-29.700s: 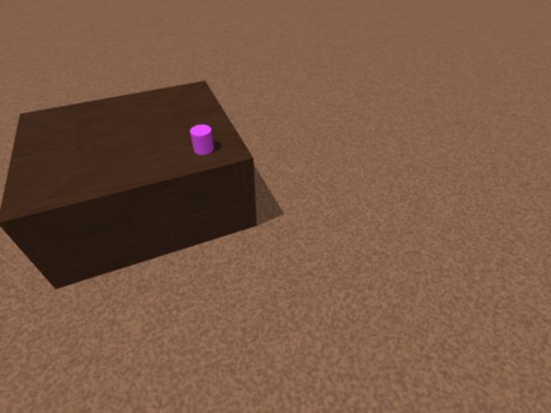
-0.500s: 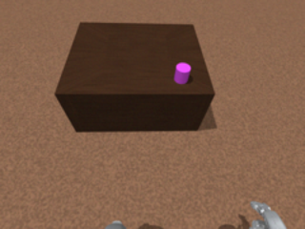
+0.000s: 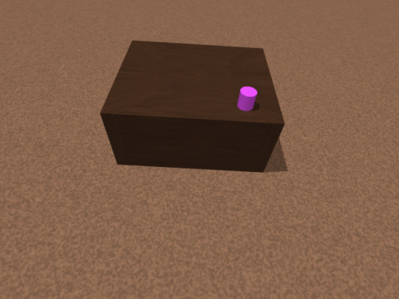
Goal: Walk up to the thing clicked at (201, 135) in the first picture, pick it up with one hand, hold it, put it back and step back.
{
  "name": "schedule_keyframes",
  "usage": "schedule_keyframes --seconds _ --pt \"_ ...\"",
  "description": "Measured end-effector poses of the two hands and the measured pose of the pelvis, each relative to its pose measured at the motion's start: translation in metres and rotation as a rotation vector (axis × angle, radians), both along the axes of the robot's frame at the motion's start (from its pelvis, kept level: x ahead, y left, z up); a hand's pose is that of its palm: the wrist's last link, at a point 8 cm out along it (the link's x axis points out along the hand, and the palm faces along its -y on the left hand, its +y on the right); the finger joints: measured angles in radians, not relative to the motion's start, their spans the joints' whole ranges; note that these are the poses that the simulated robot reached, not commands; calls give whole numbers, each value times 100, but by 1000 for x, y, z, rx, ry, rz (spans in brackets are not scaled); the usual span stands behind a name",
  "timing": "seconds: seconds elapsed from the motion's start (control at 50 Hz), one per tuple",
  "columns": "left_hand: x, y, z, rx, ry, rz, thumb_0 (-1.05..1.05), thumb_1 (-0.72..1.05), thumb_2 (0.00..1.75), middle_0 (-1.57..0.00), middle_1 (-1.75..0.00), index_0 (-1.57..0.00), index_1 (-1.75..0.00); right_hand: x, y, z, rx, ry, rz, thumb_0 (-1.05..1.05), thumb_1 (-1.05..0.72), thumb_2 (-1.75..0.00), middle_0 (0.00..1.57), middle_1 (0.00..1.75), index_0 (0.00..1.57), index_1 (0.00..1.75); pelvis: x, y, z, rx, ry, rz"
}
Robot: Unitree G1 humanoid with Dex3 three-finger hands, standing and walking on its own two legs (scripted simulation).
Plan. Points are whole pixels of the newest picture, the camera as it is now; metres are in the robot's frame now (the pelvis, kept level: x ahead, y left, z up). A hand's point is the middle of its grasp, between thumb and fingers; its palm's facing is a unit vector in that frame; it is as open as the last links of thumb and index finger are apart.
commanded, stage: step back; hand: right
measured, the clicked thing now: (246, 98) +1.07 -0.26 -0.30
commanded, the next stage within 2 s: stand in 1.00 s
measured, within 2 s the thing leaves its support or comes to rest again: neither
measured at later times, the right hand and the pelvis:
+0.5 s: hand out of the picture +0.05 -0.25 -0.14, palm faces +0.01 +0.93 -0.36, open 7.4 cm; pelvis -0.02 +0.01 +0.00, yaw -2 degrees
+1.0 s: hand out of the picture +0.11 -0.26 -0.14, palm faces +0.01 +0.94 -0.35, open 7.4 cm; pelvis +0.03 +0.00 +0.01, yaw -1 degrees
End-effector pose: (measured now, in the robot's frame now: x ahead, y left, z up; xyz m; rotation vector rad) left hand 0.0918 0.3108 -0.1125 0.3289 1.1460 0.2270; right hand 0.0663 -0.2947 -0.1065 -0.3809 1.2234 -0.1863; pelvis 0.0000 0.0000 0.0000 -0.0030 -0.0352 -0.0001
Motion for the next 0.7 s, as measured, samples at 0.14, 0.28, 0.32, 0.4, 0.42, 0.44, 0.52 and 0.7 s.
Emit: schedule_keyframes --seconds 0.14,0.28,0.32,0.4,0.42,0.44,0.52,0.7 --pt "-46 -17 -6 -8 68 -21 1 90 90 -20 -30 -20 -30 0 -23 3 -3 -105 -15 0 -90 -90 21 30 21 30 -23 -11 -3 -17 0 -41" --pt "-74 -20 4 -4 72 1 1 90 90 -21 -30 -21 -30 -6 -30 7 8 -106 -19 0 -90 -90 21 30 20 30 -26 -11 4 -4 0 -30" --pt "-75 -15 5 -4 65 8 1 90 90 -21 -30 -21 -30 -8 -28 6 2 -94 -14 0 -90 -90 21 30 20 30 -25 -6 3 -6 3 -18" --pt "-68 1 0 -3 67 4 1 90 90 -21 -30 -21 -30 -10 -16 3 -5 -82 -22 0 -90 -90 21 30 20 30 -23 5 0 20 -7 -19" --pt "-65 3 -1 -3 69 3 1 90 90 -21 -30 -21 -30 -12 -11 4 -1 -85 -26 0 -90 -90 21 30 20 30 -22 7 1 25 -7 -26" --pt "-61 5 0 -1 72 -1 1 90 90 -21 -30 -21 -30 -14 -8 4 6 -87 -31 0 -90 -90 21 30 20 30 -21 8 1 21 -4 -29" --pt "-41 10 4 7 62 -31 1 90 90 -20 -30 -20 -30 -22 -1 5 25 -71 -52 0 -90 -90 21 30 21 30 -16 7 5 6 -1 -44" --pt "-7 -5 11 30 16 -51 1 90 90 -20 -30 -20 -30 -15 -11 -10 47 -22 -101 0 -90 -90 21 30 21 30 3 -3 2 -14 1 -44"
